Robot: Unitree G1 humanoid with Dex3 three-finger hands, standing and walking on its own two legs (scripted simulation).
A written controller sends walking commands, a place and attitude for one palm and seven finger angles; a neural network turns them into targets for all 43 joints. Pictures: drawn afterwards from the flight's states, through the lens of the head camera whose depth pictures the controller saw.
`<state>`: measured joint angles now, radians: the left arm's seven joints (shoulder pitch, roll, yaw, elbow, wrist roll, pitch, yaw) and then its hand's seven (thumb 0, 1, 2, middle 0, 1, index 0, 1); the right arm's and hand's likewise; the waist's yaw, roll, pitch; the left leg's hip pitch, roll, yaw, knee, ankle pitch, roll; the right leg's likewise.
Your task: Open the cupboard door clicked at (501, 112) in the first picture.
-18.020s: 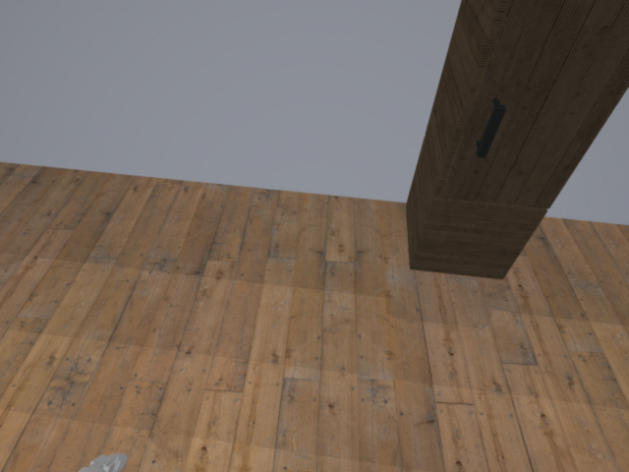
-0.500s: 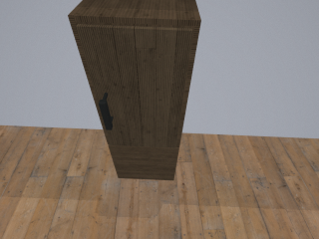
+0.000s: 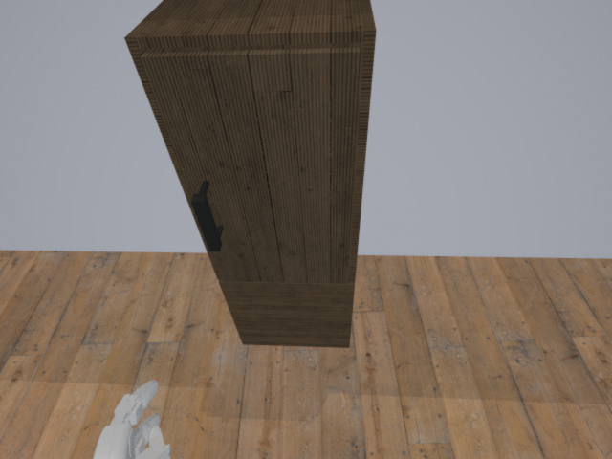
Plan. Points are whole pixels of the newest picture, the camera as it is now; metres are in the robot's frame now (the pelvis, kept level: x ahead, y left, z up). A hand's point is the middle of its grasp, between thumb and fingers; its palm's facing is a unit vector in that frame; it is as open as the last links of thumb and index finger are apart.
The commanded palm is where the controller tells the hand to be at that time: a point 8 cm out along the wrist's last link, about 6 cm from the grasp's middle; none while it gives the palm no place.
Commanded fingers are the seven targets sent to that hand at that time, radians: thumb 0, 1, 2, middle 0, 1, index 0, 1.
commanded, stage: raise the hand with hooked fingers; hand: left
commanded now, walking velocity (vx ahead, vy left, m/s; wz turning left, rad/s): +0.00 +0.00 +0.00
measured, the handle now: (210, 216) +0.58 +0.23 -0.06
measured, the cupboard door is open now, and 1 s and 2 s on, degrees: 0 0 0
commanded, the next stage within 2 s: move the hooked fingers beside the handle in 1.92 s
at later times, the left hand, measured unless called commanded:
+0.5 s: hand (175, 426) +0.18 +0.19 -0.04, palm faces -0.05 -0.99 -0.09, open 10.1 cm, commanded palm +0.16 +0.25 -0.05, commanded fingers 0.00 0.08 0.55 -0.26 -0.82 -0.26 -0.82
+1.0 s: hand (148, 398) +0.22 +0.24 -0.06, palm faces -0.08 -1.00 -0.05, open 13.0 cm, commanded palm +0.20 +0.30 -0.04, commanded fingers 0.00 -0.50 0.30 -0.30 -1.20 -0.30 -1.20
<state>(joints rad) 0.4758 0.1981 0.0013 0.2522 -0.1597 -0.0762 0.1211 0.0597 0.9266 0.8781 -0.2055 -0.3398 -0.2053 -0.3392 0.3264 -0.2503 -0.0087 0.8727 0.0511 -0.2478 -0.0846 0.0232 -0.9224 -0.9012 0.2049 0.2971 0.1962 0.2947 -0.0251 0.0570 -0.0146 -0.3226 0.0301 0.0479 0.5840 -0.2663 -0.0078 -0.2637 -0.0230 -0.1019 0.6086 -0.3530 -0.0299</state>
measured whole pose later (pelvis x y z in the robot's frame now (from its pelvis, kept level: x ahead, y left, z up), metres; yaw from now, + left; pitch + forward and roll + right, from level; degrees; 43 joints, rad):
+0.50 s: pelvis -0.03 +0.00 -0.11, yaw -1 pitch +17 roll -3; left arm 0.35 0.23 0.18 -0.01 -0.30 -0.55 -0.39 0.01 0.31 0.65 -0.24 -0.69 -0.24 -0.69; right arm 0.11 -0.20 0.01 0.56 0.01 -0.22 -0.04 0.01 -0.90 -0.90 0.21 0.30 0.20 0.30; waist 0.06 0.03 -0.13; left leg -1.09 0.07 -0.06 1.32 -0.53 -0.03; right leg -0.98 -0.01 -0.16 1.29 -0.61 -0.06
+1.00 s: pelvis -0.04 +0.03 -0.09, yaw -2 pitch +16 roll -3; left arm 0.24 0.32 0.27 0.13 -0.30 -0.40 -0.37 -0.01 -0.27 0.40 -0.29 -1.06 -0.29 -1.06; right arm 0.24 -0.26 -0.01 0.55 0.03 -0.20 -0.07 0.02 -0.90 -0.90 0.20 0.30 0.20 0.29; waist -0.03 0.00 -0.13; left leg -1.02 0.06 0.00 1.22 -0.48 0.03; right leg -0.93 -0.02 -0.10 1.17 -0.53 -0.01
